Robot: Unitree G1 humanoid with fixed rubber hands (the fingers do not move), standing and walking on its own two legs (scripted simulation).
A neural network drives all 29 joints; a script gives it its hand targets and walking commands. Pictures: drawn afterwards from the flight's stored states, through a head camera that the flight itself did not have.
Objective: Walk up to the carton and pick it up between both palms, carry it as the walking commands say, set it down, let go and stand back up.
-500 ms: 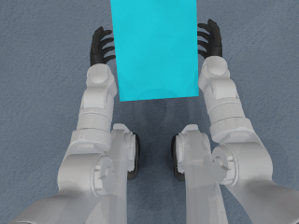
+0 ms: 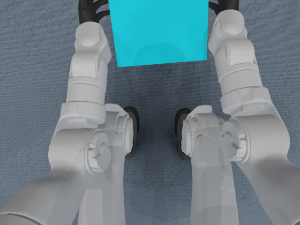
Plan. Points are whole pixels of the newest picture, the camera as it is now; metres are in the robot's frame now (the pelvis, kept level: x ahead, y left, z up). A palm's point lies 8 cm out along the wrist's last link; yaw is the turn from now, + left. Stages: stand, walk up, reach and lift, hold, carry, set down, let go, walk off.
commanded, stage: set down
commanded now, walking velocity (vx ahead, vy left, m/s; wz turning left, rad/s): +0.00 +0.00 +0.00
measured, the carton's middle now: (155, 2) +0.57 +0.00 -0.27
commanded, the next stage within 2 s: none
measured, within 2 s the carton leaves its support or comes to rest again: rests again in 0.80 s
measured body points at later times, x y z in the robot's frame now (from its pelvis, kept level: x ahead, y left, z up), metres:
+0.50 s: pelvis +0.00 +0.00 -0.05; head +0.37 -0.01 +0.20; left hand +0.57 +0.16 -0.19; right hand +0.56 -0.12 -0.22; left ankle +0.13 +0.11 -0.41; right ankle +0.12 -0.11 -0.41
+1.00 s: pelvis +0.01 +0.01 -0.06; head +0.38 +0.00 +0.19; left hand +0.57 +0.18 -0.21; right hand +0.57 -0.10 -0.23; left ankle +0.13 +0.11 -0.41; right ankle +0.12 -0.11 -0.41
